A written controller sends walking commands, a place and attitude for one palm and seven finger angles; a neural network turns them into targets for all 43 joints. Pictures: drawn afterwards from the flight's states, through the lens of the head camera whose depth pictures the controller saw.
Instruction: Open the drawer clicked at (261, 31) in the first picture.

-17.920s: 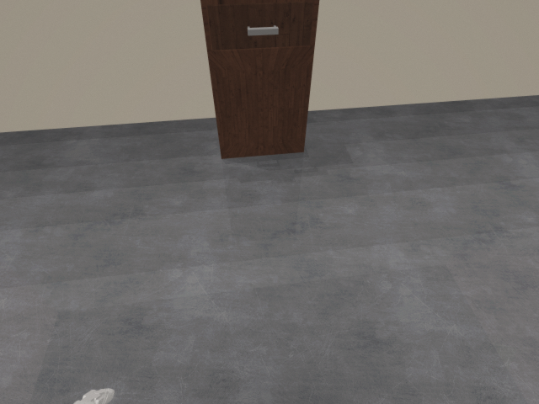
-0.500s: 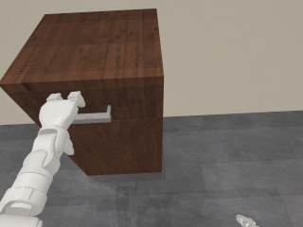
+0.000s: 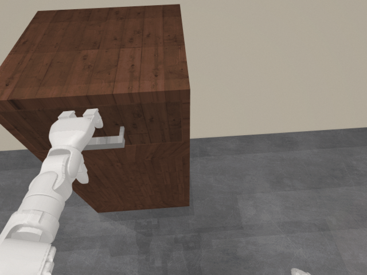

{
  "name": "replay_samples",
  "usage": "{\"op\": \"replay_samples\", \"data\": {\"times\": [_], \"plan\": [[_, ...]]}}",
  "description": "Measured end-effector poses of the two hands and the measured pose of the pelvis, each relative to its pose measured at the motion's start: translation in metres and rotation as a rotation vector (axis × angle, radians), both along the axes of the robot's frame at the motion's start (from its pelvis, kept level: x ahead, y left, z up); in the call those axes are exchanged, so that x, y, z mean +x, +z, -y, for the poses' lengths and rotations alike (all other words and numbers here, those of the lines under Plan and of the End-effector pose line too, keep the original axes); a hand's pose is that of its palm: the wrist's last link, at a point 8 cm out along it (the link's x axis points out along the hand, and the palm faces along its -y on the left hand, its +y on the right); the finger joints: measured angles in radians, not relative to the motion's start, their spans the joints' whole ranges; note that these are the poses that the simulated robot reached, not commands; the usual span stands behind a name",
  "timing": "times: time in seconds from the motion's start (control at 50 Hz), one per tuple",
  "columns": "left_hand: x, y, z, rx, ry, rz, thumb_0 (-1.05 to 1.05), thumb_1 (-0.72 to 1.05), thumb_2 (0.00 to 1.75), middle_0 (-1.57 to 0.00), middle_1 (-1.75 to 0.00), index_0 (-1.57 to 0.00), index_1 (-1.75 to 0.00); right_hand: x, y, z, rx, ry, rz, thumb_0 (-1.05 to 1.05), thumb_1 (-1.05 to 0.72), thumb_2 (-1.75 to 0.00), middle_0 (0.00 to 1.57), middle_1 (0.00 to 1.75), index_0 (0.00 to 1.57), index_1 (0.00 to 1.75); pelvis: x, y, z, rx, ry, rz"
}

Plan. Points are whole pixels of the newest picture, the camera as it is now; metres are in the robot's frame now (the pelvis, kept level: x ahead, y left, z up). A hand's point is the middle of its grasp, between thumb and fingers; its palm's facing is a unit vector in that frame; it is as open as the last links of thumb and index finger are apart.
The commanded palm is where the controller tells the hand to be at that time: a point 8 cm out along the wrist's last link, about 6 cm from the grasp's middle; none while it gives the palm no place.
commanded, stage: move the hooked fingers above the handle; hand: left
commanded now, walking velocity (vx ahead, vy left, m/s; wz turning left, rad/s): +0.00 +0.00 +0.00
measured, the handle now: (100, 137) +0.46 +0.26 -0.03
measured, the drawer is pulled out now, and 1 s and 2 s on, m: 0.00 0.00 0.00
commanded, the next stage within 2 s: none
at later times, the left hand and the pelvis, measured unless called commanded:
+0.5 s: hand (77, 140) +0.40 +0.28 +0.03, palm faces -0.03 -0.01 -1.00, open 13.7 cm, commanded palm +0.38 +0.26 +0.09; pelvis -0.01 +0.02 +0.00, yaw -1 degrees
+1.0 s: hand (84, 138) +0.41 +0.27 +0.04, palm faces -0.02 -0.02 -1.00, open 13.7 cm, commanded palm +0.38 +0.27 +0.09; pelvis -0.01 +0.01 +0.00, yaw -2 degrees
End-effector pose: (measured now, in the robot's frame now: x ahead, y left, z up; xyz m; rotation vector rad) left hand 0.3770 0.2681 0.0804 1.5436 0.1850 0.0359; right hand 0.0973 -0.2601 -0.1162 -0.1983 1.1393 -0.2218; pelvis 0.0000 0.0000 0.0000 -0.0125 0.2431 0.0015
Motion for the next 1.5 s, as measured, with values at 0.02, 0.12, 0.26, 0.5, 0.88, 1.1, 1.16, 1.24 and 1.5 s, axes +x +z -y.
{"op": "replay_samples", "data": {"times": [0.02,0.12,0.26,0.5,0.88,1.1,1.16,1.24,1.5], "plan": [[0.001,-0.001,0.004,-0.010,-0.025,0.001,0.00,-0.48,0.30,-0.32,-1.20,-0.32,-1.20,-0.002,0.000,-0.001,-0.004,0.001,-0.005,0.01,-0.91,-0.90,0.20,0.30,0.20,0.30,0.000,0.000,-0.001,-0.001,0.003,-0.001],[0.012,-0.002,0.020,-0.029,-0.117,0.069,0.00,-0.48,0.30,-0.32,-1.20,-0.32,-1.20,-0.012,-0.002,-0.005,-0.018,-0.009,-0.024,0.01,-0.91,-0.90,0.21,0.30,0.20,0.30,-0.003,-0.004,-0.006,-0.005,0.005,-0.015],[0.015,-0.002,0.019,0.001,-0.099,0.138,0.00,-0.48,0.30,-0.39,-1.25,-0.34,-1.21,-0.031,-0.011,-0.014,0.010,-0.023,-0.060,0.01,-0.91,-0.90,0.20,0.30,0.20,0.30,-0.009,-0.008,-0.014,-0.008,-0.012,-0.032],[0.007,0.009,-0.011,0.024,0.025,0.061,0.00,-0.48,0.30,-0.33,-1.21,-0.35,-1.22,-0.049,-0.003,-0.025,0.029,-0.050,-0.054,0.01,-0.91,-0.90,0.21,0.30,0.20,0.30,-0.014,-0.001,-0.019,-0.011,-0.012,0.012],[0.013,0.012,0.024,-0.001,-0.076,0.168,0.00,-0.48,0.30,-0.38,-1.26,-0.33,-1.21,-0.030,-0.009,-0.025,0.040,-0.008,-0.034,0.01,-0.91,-0.90,0.20,0.30,0.20,0.30,-0.015,-0.005,-0.022,-0.008,-0.018,-0.004],[-0.001,0.006,-0.014,0.026,0.042,0.005,0.00,-0.48,0.30,-0.33,-1.21,-0.33,-1.21,-0.025,0.001,-0.019,0.031,-0.030,-0.019,0.01,-0.91,-0.90,0.21,0.30,0.20,0.30,-0.009,0.003,-0.009,-0.004,-0.020,0.016],[-0.008,0.003,-0.008,0.007,-0.023,0.003,0.00,-0.48,0.30,-0.33,-1.21,-0.33,-1.20,-0.022,0.003,-0.010,0.001,-0.014,-0.021,0.01,-0.91,-0.90,0.21,0.30,0.20,0.30,-0.007,0.002,-0.008,-0.009,0.001,0.019],[-0.010,0.001,0.011,-0.027,-0.118,0.050,0.00,-0.48,0.30,-0.32,-1.20,-0.32,-1.20,-0.016,0.003,-0.001,-0.033,0.007,-0.025,0.01,-0.91,-0.90,0.21,0.30,0.20,0.30,-0.007,-0.001,-0.009,-0.010,0.017,0.016],[0.015,0.019,0.019,0.010,-0.028,0.135,0.00,-0.48,0.30,-0.37,-1.25,-0.36,-1.25,-0.013,-0.006,-0.012,0.033,-0.014,-0.020,0.01,-0.91,-0.90,0.20,0.30,0.20,0.30,-0.007,-0.001,-0.007,0.002,-0.024,-0.004]]}}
